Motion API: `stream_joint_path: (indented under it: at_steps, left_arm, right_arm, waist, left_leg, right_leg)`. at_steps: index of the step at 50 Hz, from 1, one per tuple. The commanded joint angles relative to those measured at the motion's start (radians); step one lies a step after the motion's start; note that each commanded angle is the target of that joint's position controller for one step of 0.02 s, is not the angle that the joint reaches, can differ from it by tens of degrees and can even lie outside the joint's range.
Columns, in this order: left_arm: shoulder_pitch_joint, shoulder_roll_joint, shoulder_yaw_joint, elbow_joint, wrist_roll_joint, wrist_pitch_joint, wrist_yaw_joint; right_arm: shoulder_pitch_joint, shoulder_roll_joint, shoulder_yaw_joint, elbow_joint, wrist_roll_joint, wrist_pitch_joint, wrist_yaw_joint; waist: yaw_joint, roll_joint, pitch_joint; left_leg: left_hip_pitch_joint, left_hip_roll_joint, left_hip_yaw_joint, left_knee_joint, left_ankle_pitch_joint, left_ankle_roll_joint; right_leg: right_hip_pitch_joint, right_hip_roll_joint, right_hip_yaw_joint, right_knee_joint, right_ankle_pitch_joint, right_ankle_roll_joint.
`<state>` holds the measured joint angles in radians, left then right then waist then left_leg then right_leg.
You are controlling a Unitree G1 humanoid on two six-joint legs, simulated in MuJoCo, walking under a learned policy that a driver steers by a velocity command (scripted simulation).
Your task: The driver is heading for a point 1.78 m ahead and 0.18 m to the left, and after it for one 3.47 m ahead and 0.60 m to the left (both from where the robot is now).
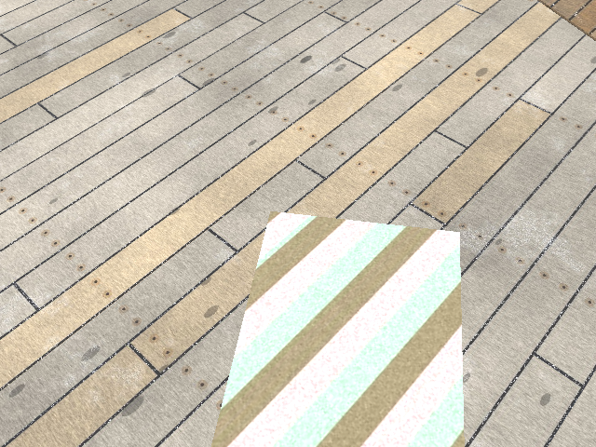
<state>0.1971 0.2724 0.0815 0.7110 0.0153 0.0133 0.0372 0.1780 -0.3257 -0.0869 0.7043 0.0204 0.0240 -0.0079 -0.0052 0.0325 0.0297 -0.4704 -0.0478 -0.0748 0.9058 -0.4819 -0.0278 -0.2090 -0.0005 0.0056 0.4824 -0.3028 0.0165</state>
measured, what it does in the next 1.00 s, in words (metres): steps on the spot: left foot, then right foot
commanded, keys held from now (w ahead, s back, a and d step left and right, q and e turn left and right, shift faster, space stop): q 0.46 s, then no key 0.10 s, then e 0.44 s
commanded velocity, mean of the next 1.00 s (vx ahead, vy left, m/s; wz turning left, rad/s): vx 0.00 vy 0.00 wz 0.22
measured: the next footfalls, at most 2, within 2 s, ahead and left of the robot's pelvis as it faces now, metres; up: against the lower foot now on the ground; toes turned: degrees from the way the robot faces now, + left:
left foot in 0.22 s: +0.03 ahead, +0.14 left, +0.00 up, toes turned +9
right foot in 0.68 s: +0.09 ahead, -0.08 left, +0.00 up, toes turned +21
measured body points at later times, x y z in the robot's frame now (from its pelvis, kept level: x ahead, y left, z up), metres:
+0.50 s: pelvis -0.01 +0.05 +0.01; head +0.02 +0.09 +0.45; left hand +0.07 +0.37 -0.10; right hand +0.22 -0.18 -0.07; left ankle -0.01 +0.14 -0.74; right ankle +0.05 -0.10 -0.68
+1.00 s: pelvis +0.01 +0.03 -0.01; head +0.03 +0.04 +0.44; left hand +0.12 +0.33 -0.09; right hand +0.20 -0.22 -0.10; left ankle -0.01 +0.14 -0.74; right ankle +0.05 -0.09 -0.74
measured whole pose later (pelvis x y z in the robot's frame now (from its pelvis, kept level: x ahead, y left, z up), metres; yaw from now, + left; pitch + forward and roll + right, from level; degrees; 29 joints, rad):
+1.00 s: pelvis +0.01 +0.03 -0.01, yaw +10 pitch +0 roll +2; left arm 0.16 0.30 0.06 0.64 -0.02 0.02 0.02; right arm 0.19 -0.29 -0.08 0.66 -0.02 0.00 -0.02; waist 0.00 -0.03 0.04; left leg -0.27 -0.05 0.00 0.55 -0.28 0.02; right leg -0.32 0.05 0.17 0.63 -0.30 0.01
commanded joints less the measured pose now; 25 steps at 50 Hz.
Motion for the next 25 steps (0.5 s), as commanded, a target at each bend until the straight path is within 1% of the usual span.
stream_joint_path:
  at_steps: [1, 3, 4, 5, 7, 8, 9, 10, 11, 12, 13, 14, 15, 16, 17, 18, 19, 21, 23, 25]
  left_arm:
    - [-0.068, 0.151, 0.037, -0.076, -0.019, -0.026, 0.009]
    - [-0.050, 0.170, 0.045, -0.065, -0.017, -0.014, 0.010]
    - [-0.050, 0.178, 0.049, -0.065, -0.016, -0.008, 0.009]
    - [-0.047, 0.191, 0.053, -0.063, -0.017, -0.004, 0.008]
    - [-0.036, 0.208, 0.058, -0.056, -0.028, -0.003, 0.003]
    - [-0.042, 0.213, 0.058, -0.055, -0.037, -0.006, -0.001]
    - [-0.056, 0.211, 0.056, -0.054, -0.049, -0.010, -0.004]
    - [-0.022, 0.185, 0.049, -0.038, -0.050, -0.018, -0.010]
    - [0.023, 0.145, 0.039, -0.034, -0.019, -0.026, -0.016]
    - [-0.033, 0.085, 0.012, -0.101, 0.023, -0.030, -0.013]
    - [-0.106, 0.139, 0.027, -0.102, 0.003, -0.029, -0.007]
    - [-0.109, 0.155, 0.032, -0.102, -0.018, -0.023, -0.006]
    - [-0.087, 0.160, 0.036, -0.081, -0.016, -0.017, 0.002]
    - [-0.083, 0.170, 0.041, -0.075, -0.006, -0.013, 0.011]
    - [-0.073, 0.168, 0.043, -0.070, -0.002, -0.010, 0.011]
    - [-0.056, 0.157, 0.041, -0.067, -0.004, -0.010, 0.008]
    - [-0.045, 0.144, 0.037, -0.063, -0.007, -0.011, 0.006]
    - [-0.060, 0.125, 0.029, -0.065, -0.010, -0.012, 0.005]
    - [-0.086, 0.113, 0.023, -0.073, -0.009, -0.015, 0.002]
    - [-0.084, 0.113, 0.020, -0.068, -0.013, -0.017, -0.004]
  right_arm:
    - [-0.015, -0.071, -0.026, -0.077, 0.001, 0.007, 0.003]
    - [-0.055, -0.041, -0.012, -0.106, 0.003, 0.010, 0.014]
    - [-0.068, -0.037, -0.008, -0.120, 0.005, 0.011, 0.022]
    - [-0.078, -0.041, -0.008, -0.133, 0.007, 0.011, 0.029]
    - [-0.067, -0.067, -0.018, -0.146, 0.009, 0.018, 0.039]
    - [-0.046, -0.075, -0.024, -0.146, 0.007, 0.022, 0.041]
    - [-0.006, -0.079, -0.031, -0.136, 0.003, 0.026, 0.040]
    - [0.039, -0.100, -0.043, -0.125, -0.001, 0.029, 0.031]
    - [0.085, -0.184, -0.068, -0.133, 0.000, 0.026, 0.015]
    - [0.094, -0.295, -0.081, -0.163, -0.030, 0.014, 0.011]
    - [0.125, -0.227, -0.061, -0.158, -0.047, -0.010, 0.022]
    - [0.077, -0.200, -0.047, -0.153, -0.043, -0.026, 0.022]
    - [0.026, -0.177, -0.043, -0.151, -0.024, -0.030, 0.015]
    - [-0.016, -0.159, -0.036, -0.156, -0.010, -0.026, 0.008]
    - [-0.040, -0.154, -0.029, -0.162, -0.009, -0.020, 0.001]
    - [-0.048, -0.156, -0.028, -0.165, -0.016, -0.016, -0.004]
    - [-0.048, -0.151, -0.026, -0.166, -0.018, -0.014, -0.008]
    - [-0.034, -0.148, -0.027, -0.163, -0.014, -0.012, -0.016]
    - [-0.024, -0.156, -0.031, -0.161, -0.011, -0.009, -0.021]
    - [-0.033, -0.153, -0.029, -0.163, -0.016, -0.005, -0.021]
  waist:
    - [-0.002, -0.150, -0.042]
    - [0.023, -0.181, -0.052]
    - [0.031, -0.198, -0.067]
    - [0.038, -0.211, -0.079]
    - [0.038, -0.224, -0.091]
    - [0.024, -0.219, -0.093]
    - [-0.003, -0.206, -0.098]
    - [-0.019, -0.160, -0.112]
    - [-0.019, 0.031, -0.147]
    - [-0.020, 0.298, -0.169]
    - [-0.088, 0.151, -0.225]
    - [-0.053, 0.110, -0.164]
    - [-0.024, 0.058, -0.125]
    - [-0.010, 0.051, -0.102]
    - [0.007, 0.062, -0.099]
    - [0.018, 0.081, -0.108]
    - [0.020, 0.085, -0.118]
    - [0.010, 0.086, -0.118]
    - [-0.003, 0.092, -0.113]
    - [-0.010, 0.108, -0.113]
  left_leg:
    - [-0.189, 0.065, -0.003, 0.146, -0.016, -0.035]
    - [-0.131, 0.070, 0.056, 0.052, 0.041, -0.049]
    - [-0.076, 0.071, 0.078, -0.009, 0.056, -0.046]
    - [-0.027, 0.069, 0.096, -0.068, 0.071, -0.039]
    - [0.045, 0.055, 0.128, -0.172, 0.102, -0.019]
    - [0.091, 0.045, 0.145, -0.246, 0.152, -0.003]
    - [0.169, 0.025, 0.166, -0.354, 0.241, 0.021]
    - [0.291, 0.006, 0.148, -0.449, 0.343, 0.053]
    - [0.486, 0.132, -0.054, -0.487, 0.681, 0.113]
    - [0.548, 0.425, -0.481, -0.520, 0.943, 0.347]
    - [0.498, 0.442, -0.491, -0.544, 0.870, 0.418]
    - [0.442, 0.388, -0.391, -0.547, 0.784, 0.372]
    - [0.399, 0.324, -0.321, -0.552, 0.666, 0.309]
    - [0.364, 0.292, -0.295, -0.557, 0.604, 0.271]
    - [0.307, 0.260, -0.265, -0.568, 0.602, 0.257]
    - [0.282, 0.246, -0.257, -0.573, 0.600, 0.259]
    - [0.284, 0.235, -0.251, -0.575, 0.583, 0.260]
    - [0.298, 0.219, -0.262, -0.576, 0.517, 0.257]
    - [0.303, 0.214, -0.297, -0.575, 0.429, 0.255]
    - [0.285, 0.213, -0.309, -0.574, 0.357, 0.253]
  right_leg:
    - [0.165, -0.310, 0.195, -0.109, 0.633, -0.221]
    - [0.157, -0.277, 0.120, -0.103, 0.640, -0.212]
    - [0.143, -0.269, 0.089, -0.100, 0.632, -0.209]
    - [0.133, -0.273, 0.073, -0.098, 0.622, -0.206]
    - [0.128, -0.288, 0.060, -0.076, 0.582, -0.197]
    - [0.116, -0.290, 0.049, -0.050, 0.552, -0.183]
    - [0.083, -0.280, 0.023, -0.003, 0.507, -0.155]
    - [0.019, -0.245, -0.024, 0.087, 0.420, -0.106]
    - [-0.164, -0.168, -0.112, 0.309, 0.178, -0.013]
    - [-0.450, -0.006, -0.092, 0.577, -0.400, 0.062]
    - [-0.448, -0.013, 0.064, 0.737, -0.429, 0.060]
    - [-0.460, -0.029, 0.078, 0.766, -0.348, 0.047]
    - [-0.457, -0.046, 0.078, 0.728, -0.260, 0.041]
    - [-0.450, -0.054, 0.085, 0.680, -0.190, 0.043]
    - [-0.396, -0.042, 0.076, 0.673, -0.139, 0.047]
    - [-0.364, -0.024, 0.069, 0.667, -0.103, 0.053]
    - [-0.354, -0.015, 0.068, 0.636, -0.080, 0.059]
    - [-0.352, -0.003, 0.072, 0.531, -0.054, 0.066]
    - [-0.339, 0.005, 0.085, 0.431, -0.040, 0.072]
    - [-0.296, 0.002, 0.082, 0.360, -0.035, 0.072]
